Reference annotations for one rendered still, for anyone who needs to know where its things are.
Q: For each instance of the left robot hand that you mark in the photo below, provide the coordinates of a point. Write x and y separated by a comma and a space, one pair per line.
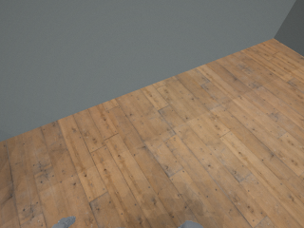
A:
64, 222

